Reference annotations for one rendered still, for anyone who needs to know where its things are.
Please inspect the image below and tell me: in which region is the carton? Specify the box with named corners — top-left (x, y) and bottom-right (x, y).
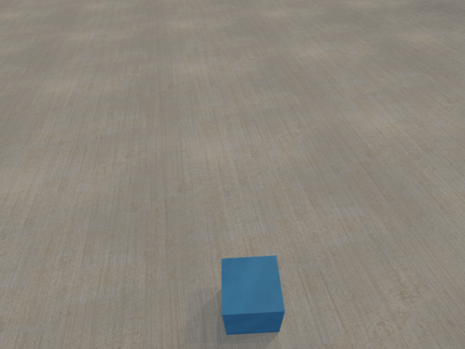
top-left (222, 255), bottom-right (285, 335)

